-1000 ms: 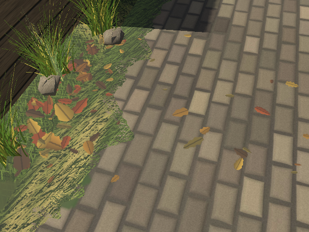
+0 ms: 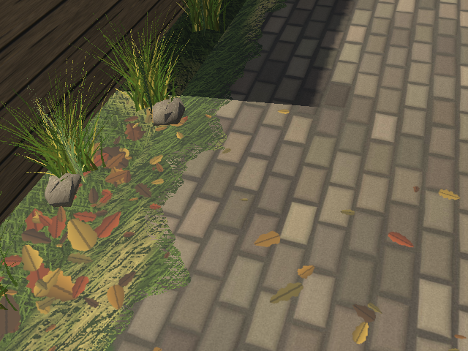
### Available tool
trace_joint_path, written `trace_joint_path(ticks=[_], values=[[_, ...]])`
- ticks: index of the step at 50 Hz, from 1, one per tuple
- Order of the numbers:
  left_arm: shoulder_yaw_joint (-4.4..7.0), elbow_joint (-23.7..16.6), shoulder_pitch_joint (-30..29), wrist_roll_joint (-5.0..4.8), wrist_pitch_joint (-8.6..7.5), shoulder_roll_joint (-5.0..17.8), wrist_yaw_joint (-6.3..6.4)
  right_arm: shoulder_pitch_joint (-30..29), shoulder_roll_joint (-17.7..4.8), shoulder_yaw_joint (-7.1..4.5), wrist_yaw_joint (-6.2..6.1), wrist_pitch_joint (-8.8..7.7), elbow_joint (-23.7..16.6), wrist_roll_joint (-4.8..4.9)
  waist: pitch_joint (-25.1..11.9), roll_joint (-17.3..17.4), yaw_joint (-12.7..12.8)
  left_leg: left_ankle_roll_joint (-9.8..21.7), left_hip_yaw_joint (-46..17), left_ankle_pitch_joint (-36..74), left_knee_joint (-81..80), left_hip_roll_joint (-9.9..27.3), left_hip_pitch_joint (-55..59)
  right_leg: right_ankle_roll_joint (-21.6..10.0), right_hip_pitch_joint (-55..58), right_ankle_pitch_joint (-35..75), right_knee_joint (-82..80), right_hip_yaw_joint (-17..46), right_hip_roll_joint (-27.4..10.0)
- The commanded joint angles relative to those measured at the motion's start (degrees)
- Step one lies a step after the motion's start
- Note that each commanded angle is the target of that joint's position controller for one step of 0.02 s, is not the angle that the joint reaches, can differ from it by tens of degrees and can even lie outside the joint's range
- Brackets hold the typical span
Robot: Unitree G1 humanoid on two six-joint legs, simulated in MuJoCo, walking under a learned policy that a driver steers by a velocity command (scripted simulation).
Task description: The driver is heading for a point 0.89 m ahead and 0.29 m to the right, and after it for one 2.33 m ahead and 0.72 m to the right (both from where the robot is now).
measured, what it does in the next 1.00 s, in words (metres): walks ahead, turning right: left foot, then right foot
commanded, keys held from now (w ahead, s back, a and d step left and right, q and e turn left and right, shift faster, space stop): w+shift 0.18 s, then w+e+shift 0.72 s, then e+shift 0.10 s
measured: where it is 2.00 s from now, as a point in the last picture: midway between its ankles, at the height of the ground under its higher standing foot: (358, 206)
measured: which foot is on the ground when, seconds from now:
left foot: up 0.00-0.30, down 0.32-0.80, up 0.82-1.00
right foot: down 0.00-0.34, up 0.36-0.76, down 0.78-1.00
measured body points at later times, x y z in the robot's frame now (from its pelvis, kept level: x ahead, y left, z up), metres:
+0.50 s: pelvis +0.40 +0.02 -0.01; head +0.42 +0.00 +0.44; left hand +0.55 +0.28 -0.12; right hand +0.42 -0.28 -0.12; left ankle +0.44 +0.13 -0.74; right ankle +0.33 -0.11 -0.63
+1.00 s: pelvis +0.79 -0.16 +0.00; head +0.80 -0.19 +0.44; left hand +0.96 +0.06 -0.11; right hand +0.87 -0.49 -0.06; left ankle +0.97 -0.01 -0.65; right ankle +0.78 -0.19 -0.74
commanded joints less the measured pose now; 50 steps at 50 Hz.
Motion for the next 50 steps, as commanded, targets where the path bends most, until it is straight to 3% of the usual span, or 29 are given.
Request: trace_joint_path(ticks=[1,4,10,13,14,15,16,17,18,19,20,21,22,24,25,28,31,34,36,38,39,40,41,42,43,44,46,48,50], values=[[1.26,-3.5,-1.6,-0.35,-1.11,7.6,0.64,-3.4,-3.2,-0.79,0.05,0.19,-4.6,-0.57,9.4,-6.0,-2.0,-1.9,-2.0,8.2,-3.7,3.2,-16.7,-8.5,1.7,-4.5,-19.9,18.2,-13.8],[0.73,-2.4,1.5,-0.66,-0.98,6.9,1.72,-11.4,-2.3,-0.39,0.39,-0.71,-7.4,-0.7,11.0,-5.1,0.2,-3.0,1.7,16.4,-16.2,1.8,-14.3,-7.6,0.7,7.0,-23.0,10.7,-11.9],[0.48,0.4,7.5,-1.76,0.18,7.7,2.72,-23.6,-0.6,0.23,3.64,-2.7,-11.6,0.23,13.3,-5.3,2.4,-1.1,4.0,21.4,-37.8,-2.1,-5.5,-6.5,10.1,22.0,-24.1,5.2,-13.6],[1.52,0.7,6.8,-0.71,1.39,11.0,3.21,-21.6,-4.5,-1.3,3.33,-2.69,-12.8,0.21,8.0,-10.2,-2.0,0.2,4.8,12.2,-39.9,-7.1,4.3,-6.1,17.4,55.0,-13.6,7.4,-15.9],[2.01,0.9,6.4,0.24,1.99,12.5,3.28,-15.7,-7.1,-2.36,2.51,-2.26,-12.0,0.65,3.2,-12.7,-5.7,1.2,4.7,7.9,-38.6,-8.4,11.3,-5.7,19.1,66.7,-5.8,8.1,-16.5],[2.28,0.8,4.5,1.22,2.82,13.6,3.21,-3.8,-9.7,-3.7,1.31,-1.66,-9.2,1.33,-3.7,-14.2,-12.4,2.5,5.1,6.0,-38.6,-8.6,25.8,-4.8,15.1,71.4,7.6,7.2,-15.5],[1.44,-1.3,2.0,2.18,2.78,11.2,3.27,11.6,-12.0,-4.52,0.0,-0.78,-5.2,0.9,-13.4,-12.7,-18.7,4.0,-3.5,0.2,-31.4,0.5,51.5,-3.8,-3.1,55.7,26.1,8.1,-13.6],[-1.39,-3.2,12.6,0.46,1.05,-1.6,2.33,15.1,-16.9,-5.77,0.37,-1.36,-3.2,-1.62,-26.4,10.0,-9.6,13.3,-37.0,-32.6,-39.0,17.7,74.0,-1.2,-27.8,3.2,50.1,10.1,-1.9],[-0.16,-3.1,7.8,-3.57,-0.48,4.7,2.12,16.5,-10.9,-4.66,0.3,-1.69,-2.5,-2.07,-28.4,13.5,-13.0,11.1,-48.5,-42.7,-52.1,17.8,71.1,-2.1,-31.6,-5.9,56.6,14.9,-1.7],[1.38,-6.4,-1.7,-5.57,-0.6,8.7,2.41,11.9,-8.1,-3.93,-0.22,-1.74,-1.8,-1.88,-14.5,11.7,-12.8,7.2,-38.4,-35.6,-53.8,16.6,62.1,-2.1,-37.2,-3.0,58.6,12.4,-4.5],[1.18,-7.7,-5.8,-4.75,-0.58,8.0,2.64,8.8,-6.9,-3.69,-0.31,-1.82,-0.9,-1.88,-8.0,3.3,-11.2,6.0,-29.9,-24.4,-54.1,15.5,52.5,-2.0,-36.7,0.0,57.2,11.3,-7.1],[1.35,-8.3,-7.9,-3.41,-0.18,6.8,2.56,6.0,-5.9,-3.51,-0.12,-2.05,0.3,-2.57,-2.8,-1.0,-8.4,5.7,-23.0,-16.1,-55.5,13.8,42.3,-1.9,-34.0,2.1,54.9,10.6,-9.2],[1.53,-8.3,-5.4,-3.32,1.08,5.2,2.22,3.4,-3.9,-3.06,-0.09,-2.63,1.2,-3.52,-1.1,0.9,-4.7,5.8,-17.9,-12.4,-56.9,12.7,35.0,-1.6,-29.7,4.1,53.7,11.3,-11.5],[1.57,-8.2,-3.1,-3.85,4.01,2.6,1.9,-1.6,-1.8,-2.89,0.28,-2.9,2.5,-2.25,3.4,3.1,-1.1,5.6,-8.7,-8.8,-60.8,11.9,26.8,-0.9,-27.5,1.6,52.4,10.8,-13.8],[1.51,-8.8,-4.3,-3.7,5.17,2.0,2.05,-3.8,-2.0,-3.01,0.46,-2.94,2.9,-1.59,6.9,2.8,-0.1,4.7,-4.5,-6.3,-62.7,11.9,22.7,-0.4,-28.6,0.8,51.6,10.2,-14.6],[1.59,-11.7,-8.7,-2.55,5.96,3.0,2.09,-6.0,-4.9,-3.66,0.06,-3.25,3.2,-2.54,11.3,2.0,1.2,4.8,5.6,-0.2,-65.5,9.7,18.0,1.4,-31.3,11.3,45.7,9.2,-15.0],[1.76,-13.3,-14.1,-2.11,5.23,4.5,0.73,-4.2,-6.9,-3.87,-0.9,-3.1,3.1,-2.41,12.4,-3.0,-0.3,3.0,14.4,4.2,-65.7,6.2,22.9,0.3,-31.3,22.8,33.4,4.3,-12.8],[1.93,-15.5,-20.3,-2.29,4.11,5.3,-1.33,-0.6,-11.6,-4.8,-1.18,-2.18,3.5,-1.98,12.7,-5.4,-2.7,1.8,17.5,15.1,-64.4,8.2,33.2,-2.2,-29.7,26.6,21.8,-0.7,-10.4],[3.28,-16.1,-18.2,-2.93,4.22,8.2,-1.76,-0.7,-15.1,-5.64,-1.21,-0.68,3.1,-1.4,8.6,-1.5,-0.4,0.9,18.5,45.8,-56.2,9.2,41.3,-4.0,-24.2,21.8,20.0,-6.0,-5.3],[6.06,-13.9,-4.1,-3.77,5.45,13.7,-1.32,-2.7,-17.5,-6.3,-1.09,1.3,1.9,-0.51,0.3,3.4,8.0,0.9,18.2,68.0,-35.2,10.3,41.5,-6.6,-8.0,10.7,22.7,-8.6,0.1],[8.65,-10.2,9.7,-3.66,6.16,18.2,-0.61,-5.0,-16.3,-5.86,-0.99,1.31,1.1,-0.2,-6.0,2.0,14.7,0.1,16.7,63.6,-16.9,8.8,31.7,-9.1,12.1,10.3,19.6,-5.5,2.0],[9.88,-8.8,11.1,-3.97,7.08,21.3,0.43,-7.4,-7.9,-3.49,-0.81,-0.3,0.1,-0.14,-0.4,-14.6,14.1,-3.1,15.7,11.2,12.9,-3.7,15.4,-12.9,18.9,10.9,12.4,6.7,-1.7],[7.87,-12.2,3.1,-1.96,5.2,22.8,-0.25,4.1,0.9,-0.7,0.14,-3.55,-5.0,-0.36,-10.8,-29.3,-1.8,-4.0,0.1,-24.4,28.5,-11.7,-8.0,-25.7,31.4,-10.3,-1.7,47.0,-13.1],[6.67,-15.1,1.6,-1.37,3.55,15.8,-0.98,-3.2,-6.4,-1.08,0.45,-5.74,-6.5,0.08,-14.6,-15.7,3.0,-0.5,-8.7,-17.3,25.0,-8.1,-9.9,-22.5,29.7,-25.7,-12.0,57.3,-16.5],[6.4,-14.2,1.8,-0.51,1.9,14.2,-1.33,-9.5,-8.5,-1.95,0.19,-6.18,-7.8,1.69,-3.8,-7.3,2.4,0.7,-6.9,-13.7,19.1,-6.6,-12.0,-19.1,20.3,-25.0,-15.3,54.6,-16.3],[5.84,-13.9,-0.4,-0.56,0.74,12.7,-1.61,-9.6,-7.2,-1.58,-0.71,-5.79,-7.1,0.54,-1.6,2.0,-0.6,0.9,-7.5,-10.6,12.4,-3.3,-8.1,-16.6,12.8,-20.2,-13.7,49.6,-15.0],[5.42,-15.9,-7.8,-0.48,0.33,12.2,-0.69,-6.7,-7.4,-2.11,-0.84,-4.04,-5.6,-1.48,3.2,1.0,-5.2,-1.5,-8.4,-7.1,4.5,-0.9,0.8,-15.8,-1.8,-4.7,-11.6,38.3,-9.2],[5.34,-16.2,-9.5,-1.36,0.66,12.2,0.68,-8.1,-7.5,-2.49,-1.09,-2.59,-5.9,-2.61,4.9,-0.4,-6.0,-4.7,-6.4,-7.0,-3.5,-0.4,3.8,-14.9,-6.3,18.3,-11.1,29.9,-6.9],[5.33,-15.6,-8.5,-1.98,1.52,11.7,2.42,-14.2,-5.7,-2.03,-1.24,-2.0,-8.1,-3.74,6.1,0.1,-3.8,-7.2,-2.2,-1.2,-14.7,-3.2,6.3,-12.7,-10.9,35.3,-8.2,21.7,-2.5]])
Keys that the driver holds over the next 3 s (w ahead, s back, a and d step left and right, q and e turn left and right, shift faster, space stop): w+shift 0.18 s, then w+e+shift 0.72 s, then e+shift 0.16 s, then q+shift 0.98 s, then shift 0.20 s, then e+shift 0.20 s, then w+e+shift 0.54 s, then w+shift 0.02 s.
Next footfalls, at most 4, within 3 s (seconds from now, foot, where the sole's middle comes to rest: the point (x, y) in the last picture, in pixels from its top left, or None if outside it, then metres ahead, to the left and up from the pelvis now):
0.32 left None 0.48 0.13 -0.78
0.78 right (332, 268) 0.81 -0.21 -0.78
1.20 left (352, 182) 1.19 -0.32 -0.78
1.68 right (398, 202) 1.09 -0.47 -0.78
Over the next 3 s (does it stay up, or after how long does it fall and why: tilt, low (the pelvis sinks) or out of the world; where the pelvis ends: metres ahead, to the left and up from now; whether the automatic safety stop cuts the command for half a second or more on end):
stays up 1.26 -0.50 -0.01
